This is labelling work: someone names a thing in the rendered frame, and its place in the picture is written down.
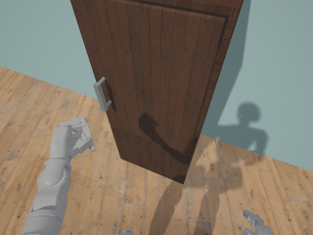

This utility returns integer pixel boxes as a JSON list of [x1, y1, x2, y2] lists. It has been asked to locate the cupboard door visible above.
[[70, 0, 226, 154]]

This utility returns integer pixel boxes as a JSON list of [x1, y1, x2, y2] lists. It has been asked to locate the handle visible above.
[[93, 77, 112, 112]]

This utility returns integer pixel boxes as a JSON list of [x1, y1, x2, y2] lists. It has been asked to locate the robot left forearm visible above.
[[21, 158, 71, 235]]

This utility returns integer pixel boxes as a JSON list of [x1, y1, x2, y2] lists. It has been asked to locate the right robot hand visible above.
[[242, 210, 273, 235]]

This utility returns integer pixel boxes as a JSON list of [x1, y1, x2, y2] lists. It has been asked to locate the left robot shin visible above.
[[123, 229, 133, 233]]

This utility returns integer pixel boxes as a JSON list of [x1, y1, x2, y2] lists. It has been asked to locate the left robot hand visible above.
[[49, 116, 96, 163]]

